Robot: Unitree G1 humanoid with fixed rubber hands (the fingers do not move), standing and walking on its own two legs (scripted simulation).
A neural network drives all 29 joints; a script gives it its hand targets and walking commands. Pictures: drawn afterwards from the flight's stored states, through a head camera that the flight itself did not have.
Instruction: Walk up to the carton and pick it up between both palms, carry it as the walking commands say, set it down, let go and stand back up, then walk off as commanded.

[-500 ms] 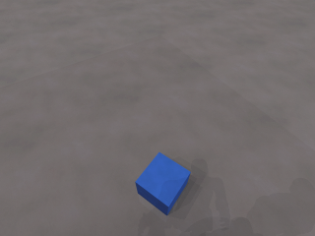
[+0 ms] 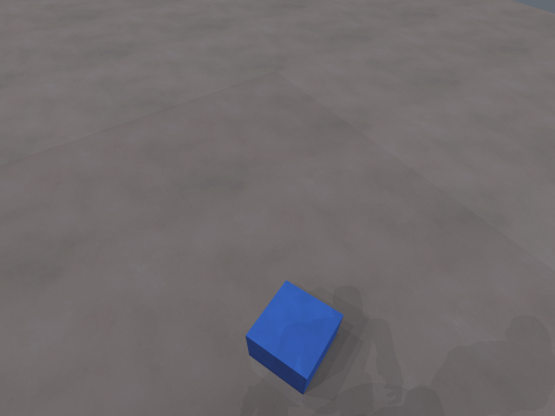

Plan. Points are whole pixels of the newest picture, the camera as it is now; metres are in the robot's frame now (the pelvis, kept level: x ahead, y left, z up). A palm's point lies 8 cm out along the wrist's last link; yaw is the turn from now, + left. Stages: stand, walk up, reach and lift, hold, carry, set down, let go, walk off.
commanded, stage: walk up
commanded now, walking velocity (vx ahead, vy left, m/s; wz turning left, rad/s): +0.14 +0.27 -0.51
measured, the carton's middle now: (294, 335) +0.48 -0.02 -0.67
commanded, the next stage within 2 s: none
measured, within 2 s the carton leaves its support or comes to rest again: neither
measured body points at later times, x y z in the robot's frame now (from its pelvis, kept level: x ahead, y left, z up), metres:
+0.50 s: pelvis +0.07 +0.13 +0.00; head +0.11 +0.11 +0.44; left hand +0.26 +0.37 -0.13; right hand +0.01 -0.14 -0.15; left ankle +0.09 +0.23 -0.74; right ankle +0.05 +0.06 -0.69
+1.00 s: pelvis +0.14 +0.20 -0.01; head +0.18 +0.20 +0.44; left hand +0.29 +0.41 -0.16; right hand +0.10 -0.08 -0.13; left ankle +0.19 +0.32 -0.74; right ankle +0.08 +0.08 -0.74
